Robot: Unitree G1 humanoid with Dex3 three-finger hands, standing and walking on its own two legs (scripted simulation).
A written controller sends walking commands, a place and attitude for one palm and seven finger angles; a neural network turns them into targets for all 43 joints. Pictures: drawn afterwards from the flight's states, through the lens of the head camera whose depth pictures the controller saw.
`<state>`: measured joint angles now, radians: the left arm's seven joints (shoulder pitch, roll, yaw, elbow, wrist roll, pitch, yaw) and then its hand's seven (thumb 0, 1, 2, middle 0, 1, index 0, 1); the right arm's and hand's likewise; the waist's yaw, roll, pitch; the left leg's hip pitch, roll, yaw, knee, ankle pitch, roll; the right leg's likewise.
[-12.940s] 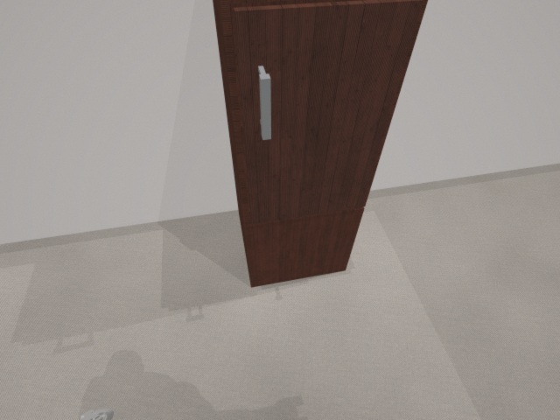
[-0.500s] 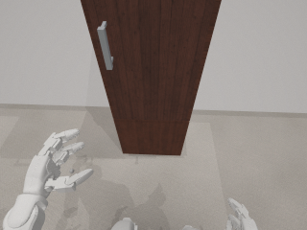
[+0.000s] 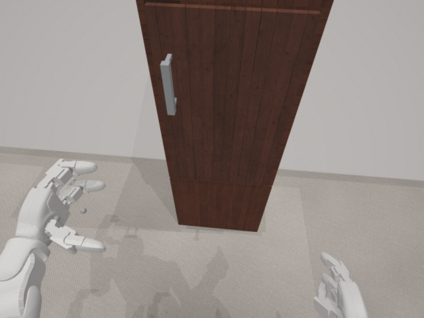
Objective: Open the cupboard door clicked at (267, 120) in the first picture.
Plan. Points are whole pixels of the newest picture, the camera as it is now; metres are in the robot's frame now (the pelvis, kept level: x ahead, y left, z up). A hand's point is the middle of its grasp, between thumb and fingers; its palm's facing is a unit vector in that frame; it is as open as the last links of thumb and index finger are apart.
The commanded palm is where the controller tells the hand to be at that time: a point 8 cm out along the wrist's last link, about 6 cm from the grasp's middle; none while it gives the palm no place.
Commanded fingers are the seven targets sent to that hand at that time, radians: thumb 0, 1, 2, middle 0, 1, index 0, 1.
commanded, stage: raise the hand with hooked fingers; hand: left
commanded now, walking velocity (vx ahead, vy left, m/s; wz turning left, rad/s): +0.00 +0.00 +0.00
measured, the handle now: (170, 85) +0.60 +0.16 +0.12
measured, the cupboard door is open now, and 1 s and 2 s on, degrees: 0 0 0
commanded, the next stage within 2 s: move the hooked fingers beside the handle in 0.80 s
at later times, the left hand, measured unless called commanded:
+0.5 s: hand (75, 179) +0.30 +0.26 +0.13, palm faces +0.00 -1.00 -0.02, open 14.0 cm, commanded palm +0.27 +0.31 +0.13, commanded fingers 0.00 -0.50 0.30 -0.30 -1.20 -0.30 -1.20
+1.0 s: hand (75, 180) +0.29 +0.26 +0.13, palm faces +0.03 -1.00 -0.02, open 14.0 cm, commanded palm +0.28 +0.30 +0.13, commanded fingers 0.00 -0.50 0.30 -0.30 -1.20 -0.30 -1.20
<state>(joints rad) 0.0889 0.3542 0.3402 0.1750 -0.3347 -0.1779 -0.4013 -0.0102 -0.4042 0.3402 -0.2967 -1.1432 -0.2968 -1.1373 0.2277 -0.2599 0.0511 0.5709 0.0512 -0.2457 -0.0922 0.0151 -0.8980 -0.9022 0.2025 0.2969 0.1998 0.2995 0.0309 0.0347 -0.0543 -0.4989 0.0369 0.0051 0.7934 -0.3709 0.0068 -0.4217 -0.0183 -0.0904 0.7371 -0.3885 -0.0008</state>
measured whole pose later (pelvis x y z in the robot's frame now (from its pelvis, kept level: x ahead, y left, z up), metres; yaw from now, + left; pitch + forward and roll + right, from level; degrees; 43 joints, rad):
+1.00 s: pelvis +0.00 -0.01 +0.01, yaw +0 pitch +2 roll -1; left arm -0.15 0.43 0.43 0.44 -0.34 -0.10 -0.50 -0.02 -0.50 0.30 -0.30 -1.20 -0.30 -1.20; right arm 0.26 -0.28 0.06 0.60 0.06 -0.22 -0.12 0.02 -0.90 -0.90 0.20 0.30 0.20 0.30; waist 0.03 0.05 -0.03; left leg -0.41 0.04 0.01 0.68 -0.31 -0.01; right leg -0.35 -0.01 -0.08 0.65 -0.34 -0.02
